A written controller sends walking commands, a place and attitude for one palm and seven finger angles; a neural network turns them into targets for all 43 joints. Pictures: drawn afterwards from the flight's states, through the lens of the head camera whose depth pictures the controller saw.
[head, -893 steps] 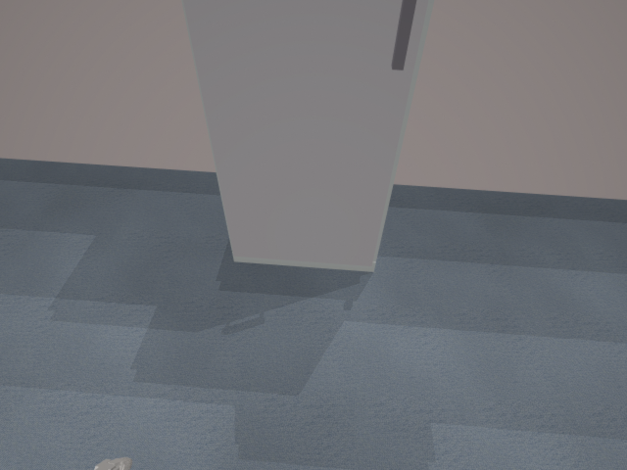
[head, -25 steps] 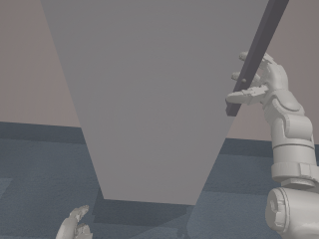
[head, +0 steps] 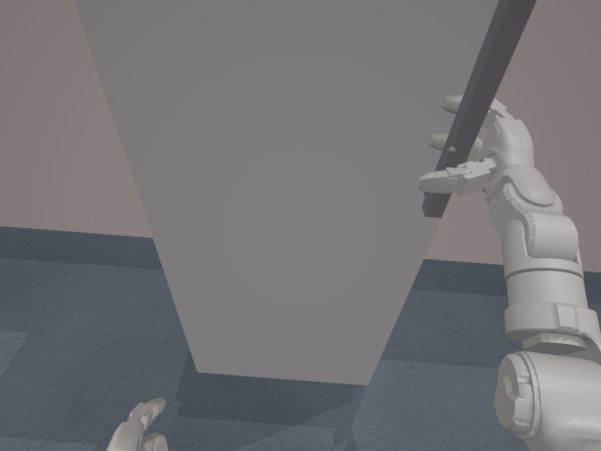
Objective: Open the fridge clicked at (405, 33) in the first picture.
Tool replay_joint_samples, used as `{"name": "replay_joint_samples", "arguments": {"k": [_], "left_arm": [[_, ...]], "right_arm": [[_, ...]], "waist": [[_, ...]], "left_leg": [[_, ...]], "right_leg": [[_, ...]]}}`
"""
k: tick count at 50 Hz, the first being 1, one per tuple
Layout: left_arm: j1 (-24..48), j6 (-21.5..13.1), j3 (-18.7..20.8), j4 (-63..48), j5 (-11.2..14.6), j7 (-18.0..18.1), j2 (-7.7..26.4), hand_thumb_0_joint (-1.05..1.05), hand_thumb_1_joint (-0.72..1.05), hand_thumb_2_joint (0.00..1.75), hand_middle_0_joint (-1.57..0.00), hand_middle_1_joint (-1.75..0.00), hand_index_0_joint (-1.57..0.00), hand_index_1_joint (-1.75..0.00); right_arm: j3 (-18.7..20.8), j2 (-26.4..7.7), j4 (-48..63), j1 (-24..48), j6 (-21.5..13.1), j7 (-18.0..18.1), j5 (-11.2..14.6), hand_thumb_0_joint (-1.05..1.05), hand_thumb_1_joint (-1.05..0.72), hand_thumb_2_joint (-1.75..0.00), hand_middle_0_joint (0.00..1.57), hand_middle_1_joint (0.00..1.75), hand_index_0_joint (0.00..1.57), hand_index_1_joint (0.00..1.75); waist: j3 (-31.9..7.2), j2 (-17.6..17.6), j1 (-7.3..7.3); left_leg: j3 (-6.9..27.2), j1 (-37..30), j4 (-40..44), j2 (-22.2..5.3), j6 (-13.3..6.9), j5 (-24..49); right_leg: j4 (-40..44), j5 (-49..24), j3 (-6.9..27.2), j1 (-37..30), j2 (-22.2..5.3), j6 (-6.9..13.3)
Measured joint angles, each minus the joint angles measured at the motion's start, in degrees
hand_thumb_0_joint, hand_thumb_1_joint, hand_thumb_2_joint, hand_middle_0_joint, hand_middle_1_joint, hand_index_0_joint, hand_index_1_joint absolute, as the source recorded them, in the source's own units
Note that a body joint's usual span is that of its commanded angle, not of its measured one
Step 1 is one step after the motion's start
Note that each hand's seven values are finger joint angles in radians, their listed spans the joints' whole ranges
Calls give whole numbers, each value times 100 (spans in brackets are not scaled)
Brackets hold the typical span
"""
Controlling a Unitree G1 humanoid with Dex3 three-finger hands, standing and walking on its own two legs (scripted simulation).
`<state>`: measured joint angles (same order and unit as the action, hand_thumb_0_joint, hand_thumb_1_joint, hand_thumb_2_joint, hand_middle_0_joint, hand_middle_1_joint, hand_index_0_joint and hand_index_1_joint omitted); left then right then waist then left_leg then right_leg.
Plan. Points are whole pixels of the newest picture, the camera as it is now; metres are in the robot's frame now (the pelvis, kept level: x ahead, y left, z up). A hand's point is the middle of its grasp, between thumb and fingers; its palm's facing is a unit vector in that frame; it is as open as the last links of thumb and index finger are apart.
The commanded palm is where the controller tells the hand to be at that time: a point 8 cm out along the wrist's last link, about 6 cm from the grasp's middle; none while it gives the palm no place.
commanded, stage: grip the handle and tug to test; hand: right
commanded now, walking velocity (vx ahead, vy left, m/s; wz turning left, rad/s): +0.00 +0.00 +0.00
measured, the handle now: (463, 112) +0.48 -0.17 +0.27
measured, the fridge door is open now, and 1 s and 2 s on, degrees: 0 0 0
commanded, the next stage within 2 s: pull the door a little, standing still in 1.44 s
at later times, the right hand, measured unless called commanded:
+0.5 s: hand (448, 147) +0.43 -0.15 +0.24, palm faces +0.03 +1.00 +0.00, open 8.9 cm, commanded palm +0.40 -0.19 +0.24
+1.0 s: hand (446, 146) +0.43 -0.14 +0.24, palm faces +0.03 +1.00 +0.00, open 5.6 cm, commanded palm +0.40 -0.19 +0.24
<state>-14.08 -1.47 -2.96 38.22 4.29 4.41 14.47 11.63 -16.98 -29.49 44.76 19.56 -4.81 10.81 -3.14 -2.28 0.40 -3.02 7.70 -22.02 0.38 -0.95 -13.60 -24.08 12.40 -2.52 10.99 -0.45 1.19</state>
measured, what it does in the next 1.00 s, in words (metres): stands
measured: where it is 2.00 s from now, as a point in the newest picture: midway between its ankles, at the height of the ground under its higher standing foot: outside the picture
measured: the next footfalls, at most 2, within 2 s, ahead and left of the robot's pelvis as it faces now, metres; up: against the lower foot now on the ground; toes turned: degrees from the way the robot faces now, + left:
none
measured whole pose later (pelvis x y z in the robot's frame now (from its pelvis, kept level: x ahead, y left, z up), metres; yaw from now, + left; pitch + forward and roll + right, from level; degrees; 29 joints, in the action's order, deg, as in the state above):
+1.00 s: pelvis +0.02 +0.01 +0.00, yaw +0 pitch +0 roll +0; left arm -12.7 -0.1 -2.7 36.9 4.0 4.3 14.6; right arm 12.9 -17.3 -25.9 42.4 20.6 -5.1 10.6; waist -3.4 -2.4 0.1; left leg -3.1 6.9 -21.8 1.0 -1.7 -14.9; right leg -23.7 13.5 -2.3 10.0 -1.0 0.4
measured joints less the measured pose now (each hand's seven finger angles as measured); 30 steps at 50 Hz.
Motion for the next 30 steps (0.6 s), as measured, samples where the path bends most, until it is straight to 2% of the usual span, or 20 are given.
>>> {"name": "replay_joint_samples", "arguments": {"k": [6, 11, 30], "left_arm": [[16, -14, -14, -15, -22, -6, -49, 1, 90, 90, -21, -30, -20, -30], [29, -19, -31, 24, -37, 4, -64, 1, 90, 90, -21, -30, -20, -30], [-19, 0, 36, -21, -24, 14, 28, 1, 90, 90, -21, -30, -20, -30]], "right_arm": [[-29, 64, 30, 26, -40, 152, -61, -1, 47, -31, 30, 121, 30, 120], [-63, 63, -81, 140, -31, 152, -87, -1, 36, -36, 31, 122, 31, 122], [50, -59, -177, 82, -172, -13, -57, 0, -46, -71, 40, 134, 40, 133]], "waist": [[36, 12, -15], [46, 28, -31], [24, 2, 8]], "left_leg": [[3, -6, 16, -1, 0, 14], [-23, -4, 30, 1, -9, 17], [-27, -13, 46, 48, -54, -28]], "right_leg": [[26, -19, -3, -11, 2, -1], [35, -29, 25, 2, 2, -9], [41, 20, 36, -5, -42, -54]]}}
